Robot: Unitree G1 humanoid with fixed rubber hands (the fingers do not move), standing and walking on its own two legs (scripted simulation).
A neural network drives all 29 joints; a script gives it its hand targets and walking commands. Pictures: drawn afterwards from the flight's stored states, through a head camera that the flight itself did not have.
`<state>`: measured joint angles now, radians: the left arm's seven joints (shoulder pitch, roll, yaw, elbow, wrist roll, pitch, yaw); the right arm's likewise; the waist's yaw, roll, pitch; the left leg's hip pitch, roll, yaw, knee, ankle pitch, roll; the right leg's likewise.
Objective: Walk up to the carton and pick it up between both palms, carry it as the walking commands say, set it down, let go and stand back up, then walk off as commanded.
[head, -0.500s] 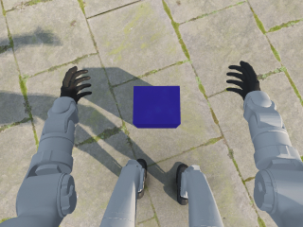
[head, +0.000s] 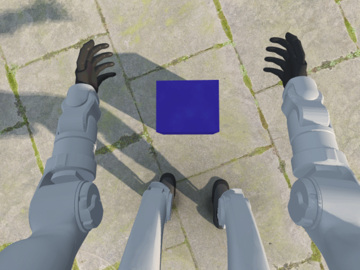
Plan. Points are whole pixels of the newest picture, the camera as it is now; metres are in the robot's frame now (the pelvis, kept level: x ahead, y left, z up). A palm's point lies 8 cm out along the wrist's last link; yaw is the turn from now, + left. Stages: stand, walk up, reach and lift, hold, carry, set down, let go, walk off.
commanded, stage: reach and lift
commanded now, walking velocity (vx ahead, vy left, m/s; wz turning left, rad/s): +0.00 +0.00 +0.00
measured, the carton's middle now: (187, 110) +0.48 +0.04 -0.53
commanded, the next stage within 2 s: none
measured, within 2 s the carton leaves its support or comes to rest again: neither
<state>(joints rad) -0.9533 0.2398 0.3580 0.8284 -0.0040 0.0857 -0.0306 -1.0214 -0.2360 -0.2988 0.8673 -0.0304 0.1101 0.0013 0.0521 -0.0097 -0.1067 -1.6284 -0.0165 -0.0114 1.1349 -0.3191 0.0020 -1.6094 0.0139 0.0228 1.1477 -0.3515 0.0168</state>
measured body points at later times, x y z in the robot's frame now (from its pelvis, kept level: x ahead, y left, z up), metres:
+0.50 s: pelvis -0.03 -0.01 -0.15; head +0.30 +0.01 +0.16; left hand +0.47 +0.24 -0.28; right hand +0.51 -0.17 -0.29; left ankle +0.07 +0.11 -0.60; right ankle +0.06 -0.13 -0.60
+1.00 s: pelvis -0.04 +0.00 -0.25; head +0.32 +0.01 +0.01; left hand +0.47 +0.23 -0.43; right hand +0.50 -0.16 -0.44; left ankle +0.07 +0.11 -0.60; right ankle +0.06 -0.13 -0.60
